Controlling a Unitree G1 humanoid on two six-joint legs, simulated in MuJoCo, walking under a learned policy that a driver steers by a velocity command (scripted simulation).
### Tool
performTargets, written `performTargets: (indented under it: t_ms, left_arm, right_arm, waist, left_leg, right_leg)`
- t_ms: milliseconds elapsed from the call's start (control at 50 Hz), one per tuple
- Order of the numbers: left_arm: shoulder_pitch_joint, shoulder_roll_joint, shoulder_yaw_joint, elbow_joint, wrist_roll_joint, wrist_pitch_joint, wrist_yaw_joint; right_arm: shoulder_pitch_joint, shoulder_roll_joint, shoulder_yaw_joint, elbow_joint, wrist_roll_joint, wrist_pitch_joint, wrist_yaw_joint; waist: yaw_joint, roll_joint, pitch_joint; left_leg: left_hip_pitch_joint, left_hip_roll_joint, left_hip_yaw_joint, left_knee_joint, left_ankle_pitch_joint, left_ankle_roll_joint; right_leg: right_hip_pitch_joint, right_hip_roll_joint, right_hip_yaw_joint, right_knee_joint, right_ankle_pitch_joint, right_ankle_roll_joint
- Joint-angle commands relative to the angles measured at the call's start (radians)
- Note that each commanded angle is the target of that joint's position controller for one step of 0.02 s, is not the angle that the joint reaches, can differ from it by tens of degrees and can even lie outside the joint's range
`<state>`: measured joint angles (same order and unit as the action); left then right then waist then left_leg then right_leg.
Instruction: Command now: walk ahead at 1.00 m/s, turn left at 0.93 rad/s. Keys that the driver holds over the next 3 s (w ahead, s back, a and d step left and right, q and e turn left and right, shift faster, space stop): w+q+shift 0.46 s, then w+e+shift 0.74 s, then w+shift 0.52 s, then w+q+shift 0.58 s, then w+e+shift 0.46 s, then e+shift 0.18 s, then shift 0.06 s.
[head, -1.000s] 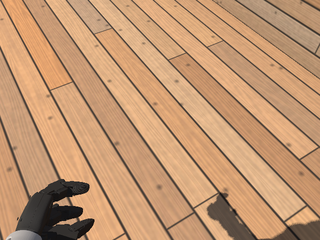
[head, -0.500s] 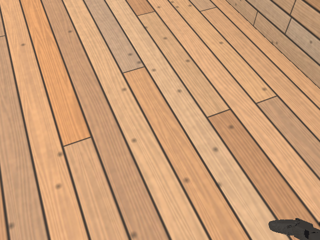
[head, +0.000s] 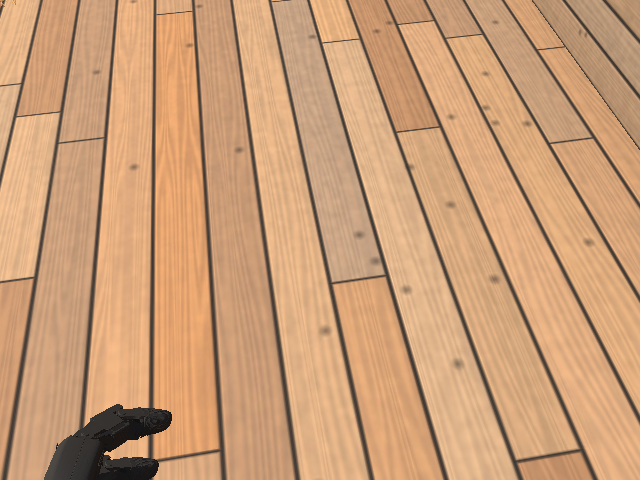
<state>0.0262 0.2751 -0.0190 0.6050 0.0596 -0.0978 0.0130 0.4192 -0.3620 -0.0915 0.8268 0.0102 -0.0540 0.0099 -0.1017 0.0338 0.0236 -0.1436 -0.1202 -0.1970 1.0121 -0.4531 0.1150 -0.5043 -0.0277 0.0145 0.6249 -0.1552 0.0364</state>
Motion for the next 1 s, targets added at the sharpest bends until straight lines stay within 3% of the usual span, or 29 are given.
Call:
performTargets:
  t_ms: [20, 40, 80, 120, 180, 240, 300, 340, 360, 380, 400, 420, 440, 460, 480, 520, 560, 620, 700, 760, 800, 820, 840, 860, 880, 900, 920, 960, 1000]
  left_arm:
    - [0.280, 0.156, 0.085, 0.023, -0.003, 0.013, 0.009]
    - [0.280, 0.127, 0.078, 0.045, 0.002, 0.013, 0.006]
    - [0.328, 0.102, 0.070, 0.108, -0.013, -0.001, 0.005]
    - [0.353, 0.074, 0.065, 0.151, -0.036, -0.018, -0.010]
    - [0.313, 0.098, 0.069, 0.164, -0.036, -0.036, -0.016]
    - [0.317, 0.119, 0.075, 0.189, -0.034, -0.039, -0.013]
    - [0.391, 0.193, 0.089, 0.205, -0.033, -0.031, 0.001]
    - [0.373, 0.248, 0.106, 0.192, -0.027, 0.003, 0.016]
    - [0.327, 0.267, 0.112, 0.171, -0.024, 0.021, 0.020]
    - [0.302, 0.257, 0.113, 0.154, -0.018, 0.032, 0.012]
    - [0.297, 0.131, 0.085, 0.118, -0.005, 0.028, -0.009]
    - [0.339, 0.140, 0.078, -0.004, -0.030, 0.011, -0.006]
    - [0.242, 0.172, 0.071, -0.021, -0.024, -0.016, -0.008]
    - [0.217, 0.166, 0.064, -0.017, -0.027, -0.029, -0.008]
    - [0.225, 0.149, 0.057, 0.003, -0.019, -0.022, -0.005]
    - [0.308, 0.121, 0.047, 0.049, 0.009, 0.024, -0.010]
    - [0.251, 0.080, 0.036, 0.032, 0.002, 0.049, -0.026]
    - [0.069, 0.046, 0.021, -0.019, -0.031, 0.047, -0.046]
    - [-0.013, 0.048, 0.026, -0.013, -0.061, 0.040, -0.069]
    - [-0.003, 0.086, 0.044, 0.005, -0.047, 0.035, -0.068]
    - [0.177, 0.138, 0.066, 0.057, -0.043, 0.044, -0.063]
    - [0.388, 0.173, 0.086, 0.126, -0.045, 0.050, -0.056]
    - [0.598, 0.216, 0.113, 0.182, -0.039, 0.056, -0.043]
    - [0.581, 0.333, 0.150, 0.195, -0.016, 0.068, -0.033]
    - [0.504, 0.288, 0.148, 0.165, -0.048, 0.075, -0.041]
    - [0.453, 0.274, 0.147, 0.158, -0.047, 0.069, -0.036]
    - [0.434, 0.213, 0.135, 0.173, -0.052, 0.068, -0.036]
    - [0.399, 0.152, 0.112, 0.189, -0.051, 0.058, -0.023]
    - [0.381, 0.167, 0.111, 0.181, -0.055, 0.039, -0.026]
  right_arm:
    - [-0.120, -0.061, 0.017, -0.137, -0.023, -0.003, 0.002]
    - [-0.166, -0.055, 0.016, -0.139, -0.031, 0.007, 0.016]
    - [-0.201, -0.009, 0.026, -0.171, -0.047, 0.034, 0.043]
    - [-0.262, 0.024, 0.040, -0.216, -0.045, 0.056, 0.056]
    - [-0.342, 0.032, 0.057, -0.283, -0.044, 0.061, 0.072]
    - [-0.454, 0.010, 0.065, -0.306, -0.042, 0.060, 0.089]
    - [-0.456, 0.006, 0.068, -0.296, -0.041, 0.055, 0.091]
    - [-0.279, -0.047, 0.045, -0.240, -0.040, 0.048, 0.074]
    - [-0.074, -0.088, 0.021, -0.180, -0.040, 0.043, 0.062]
    - [0.105, -0.132, -0.012, -0.108, -0.035, 0.040, 0.037]
    - [0.024, -0.208, -0.039, -0.106, -0.011, 0.054, 0.011]
    - [-0.027, -0.308, -0.056, -0.167, -0.042, 0.070, 0.011]
    - [0.005, -0.263, -0.058, -0.176, -0.035, 0.072, -0.001]
    - [-0.019, -0.207, -0.046, -0.148, -0.032, 0.063, -0.012]
    - [-0.055, -0.157, -0.030, -0.132, -0.034, 0.044, -0.018]
    - [-0.118, -0.071, 0.009, -0.131, -0.035, 0.004, -0.027]
    - [-0.089, -0.057, 0.019, -0.099, -0.029, -0.030, -0.015]
    - [-0.053, -0.058, 0.016, -0.074, -0.020, -0.059, 0.010]
    - [0.008, -0.082, 0.018, -0.032, -0.015, -0.082, 0.010]
    - [0.033, -0.116, 0.017, -0.010, -0.034, -0.074, -0.017]
    - [-0.001, -0.146, 0.010, -0.016, -0.066, -0.047, -0.044]
    - [-0.053, -0.158, 0.006, -0.031, -0.081, -0.030, -0.053]
    - [-0.122, -0.162, 0.005, -0.054, -0.077, -0.024, -0.057]
    - [-0.031, 0.000, 0.045, -0.109, -0.037, -0.040, -0.027]
    - [-0.115, -0.036, 0.055, -0.151, -0.047, -0.067, -0.023]
    - [-0.189, -0.043, 0.066, -0.186, -0.042, -0.082, -0.021]
    - [-0.211, -0.047, 0.075, -0.192, -0.050, -0.092, -0.015]
    - [-0.229, -0.027, 0.085, -0.216, -0.080, -0.064, -0.007]
    - [-0.221, -0.010, 0.097, -0.228, -0.093, -0.023, -0.001]
  waist:
    - [0.189, -0.143, -0.169]
    - [0.181, -0.076, -0.102]
    - [0.144, -0.130, -0.032]
    - [0.121, -0.134, -0.006]
    - [0.078, -0.149, 0.032]
    - [0.090, -0.071, 0.107]
    - [0.072, -0.095, 0.079]
    - [-0.037, -0.138, -0.038]
    - [-0.133, -0.146, -0.130]
    - [-0.189, -0.077, -0.202]
    - [-0.077, 0.173, -0.124]
    - [-0.005, 0.216, -0.315]
    - [-0.047, 0.029, -0.290]
    - [0.003, -0.060, -0.121]
    - [0.066, -0.132, -0.044]
    - [0.154, -0.151, -0.007]
    - [0.152, -0.116, 0.039]
    - [0.088, -0.074, 0.100]
    - [0.042, -0.050, 0.109]
    - [0.060, 0.014, 0.035]
    - [0.167, 0.093, -0.083]
    - [0.266, 0.101, -0.165]
    - [0.390, 0.055, -0.215]
    - [0.246, -0.302, -0.264]
    - [0.259, -0.216, -0.357]
    - [0.230, -0.103, -0.214]
    - [0.190, 0.014, -0.132]
    - [0.102, 0.043, -0.004]
    - [0.063, 0.007, 0.036]
  left_leg:
    - [-0.668, 0.130, 0.106, 0.376, 0.140, -0.001]
    - [-0.642, 0.159, 0.113, 0.338, 0.163, -0.010]
    - [-0.631, 0.202, 0.117, 0.305, 0.164, -0.024]
    - [-0.675, 0.222, 0.135, 0.289, 0.186, -0.026]
    - [-0.651, 0.229, 0.172, 0.176, 0.339, -0.027]
    - [-0.565, 0.191, 0.286, -0.080, 0.455, -0.002]
    - [-0.401, 0.086, 0.409, -0.217, 0.418, 0.057]
    - [-0.191, 0.026, 0.403, -0.243, 0.340, 0.093]
    - [0.030, 0.006, 0.360, -0.260, 0.308, 0.126]
    - [0.307, 0.008, 0.272, -0.337, 0.273, 0.156]
    - [0.392, 0.163, 0.003, -0.387, 0.294, 0.200]
    - [0.641, 0.350, -0.533, -0.566, 0.216, 0.404]
    - [0.582, 0.381, -0.635, -0.714, 0.082, 0.384]
    - [0.404, 0.360, -0.579, -0.762, 0.100, 0.344]
    - [0.238, 0.332, -0.465, -0.764, 0.197, 0.301]
    - [-0.014, 0.275, -0.279, -0.779, 0.330, 0.254]
    - [-0.137, 0.236, -0.163, -0.833, 0.400, 0.231]
    - [-0.146, 0.149, 0.043, -0.905, 0.534, 0.137]
    - [0.033, 0.207, 0.165, -1.024, 0.711, 0.050]
    - [0.266, 0.240, 0.251, -0.876, 1.271, -0.016]
    - [0.338, 0.284, 0.283, -0.586, 1.609, -0.052]
    - [0.289, 0.290, 0.302, -0.324, 1.638, -0.064]
    - [0.085, 0.243, 0.328, 0.064, 1.438, -0.065]
    - [-0.479, 0.060, 0.282, 0.553, 0.289, -0.138]
    - [-0.643, 0.000, 0.128, 0.650, 0.029, -0.121]
    - [-0.700, 0.082, 0.062, 0.578, 0.115, -0.107]
    - [-0.652, 0.132, 0.072, 0.457, 0.157, -0.093]
    - [-0.557, 0.176, 0.090, 0.322, 0.134, -0.111]
    - [-0.509, 0.204, 0.122, 0.191, 0.091, -0.137]
  right_leg:
    - [0.689, -0.371, 0.590, -0.351, -0.539, -0.171]
    - [0.594, -0.327, 0.443, -0.356, -0.331, -0.154]
    - [0.494, -0.277, 0.255, -0.380, -0.124, -0.130]
    - [0.482, -0.266, 0.125, -0.405, 0.063, -0.109]
    - [0.406, -0.237, -0.064, -0.457, 0.258, -0.093]
    - [0.392, -0.173, -0.221, -0.523, 0.345, -0.067]
    - [0.499, -0.183, -0.299, -0.380, 1.026, -0.031]
    - [0.537, -0.219, -0.286, -0.120, 1.225, -0.035]
    - [0.469, -0.242, -0.263, 0.131, 1.243, -0.054]
    - [0.280, -0.196, -0.256, 0.474, 0.897, -0.053]
    - [-0.030, 0.008, -0.249, 0.870, -0.216, -0.025]
    - [-0.343, 0.077, -0.039, 1.102, -0.357, 0.005]
    - [-0.409, 0.015, 0.076, 1.033, -0.267, -0.003]
    - [-0.396, -0.026, 0.080, 0.909, -0.218, -0.009]
    - [-0.320, -0.070, 0.066, 0.809, -0.204, -0.009]
    - [-0.146, -0.118, 0.052, 0.682, -0.225, 0.003]
    - [-0.111, -0.147, 0.020, 0.543, -0.197, 0.010]
    - [-0.095, -0.147, -0.039, 0.238, 0.124, -0.043]
    - [-0.023, -0.064, -0.085, 0.005, 0.390, -0.126]
    - [0.005, 0.054, -0.156, -0.038, 0.269, -0.164]
    - [0.152, 0.134, -0.174, -0.011, 0.104, -0.195]
    - [0.325, 0.153, -0.163, -0.006, 0.033, -0.217]
    - [0.565, 0.106, -0.073, -0.049, -0.050, -0.268]
    - [0.942, -0.168, 0.433, -0.035, -0.197, -0.463]
    - [0.963, -0.234, 0.825, -0.268, -0.242, -0.505]
    - [0.847, -0.230, 0.745, -0.327, -0.235, -0.471]
    - [0.692, -0.201, 0.658, -0.357, -0.201, -0.427]
    - [0.413, -0.108, 0.515, -0.395, -0.104, -0.374]
    - [0.259, -0.045, 0.432, -0.436, -0.090, -0.371]
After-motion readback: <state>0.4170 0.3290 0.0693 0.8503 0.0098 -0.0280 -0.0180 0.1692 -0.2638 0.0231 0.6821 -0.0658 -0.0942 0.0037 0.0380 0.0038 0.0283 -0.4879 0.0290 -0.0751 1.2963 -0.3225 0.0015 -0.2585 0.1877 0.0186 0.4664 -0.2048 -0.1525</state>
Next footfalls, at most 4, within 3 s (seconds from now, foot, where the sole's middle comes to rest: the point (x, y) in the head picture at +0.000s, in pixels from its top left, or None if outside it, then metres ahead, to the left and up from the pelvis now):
0.40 left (267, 459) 0.51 0.10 -0.75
0.84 right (229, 273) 0.98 0.17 -0.75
1.26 left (132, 178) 1.34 0.44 -0.75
1.68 right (221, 85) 1.74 0.19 -0.75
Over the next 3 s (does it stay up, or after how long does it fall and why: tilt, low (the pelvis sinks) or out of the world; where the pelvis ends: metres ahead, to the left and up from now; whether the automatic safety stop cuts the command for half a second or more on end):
stays up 2.83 0.41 -0.01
